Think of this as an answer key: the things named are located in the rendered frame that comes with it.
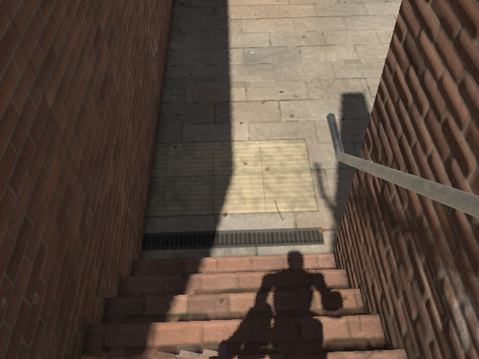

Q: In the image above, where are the stairs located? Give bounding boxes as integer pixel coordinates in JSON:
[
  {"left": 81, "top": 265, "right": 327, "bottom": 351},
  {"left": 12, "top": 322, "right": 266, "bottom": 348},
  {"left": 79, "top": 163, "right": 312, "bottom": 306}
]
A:
[{"left": 81, "top": 253, "right": 407, "bottom": 359}]

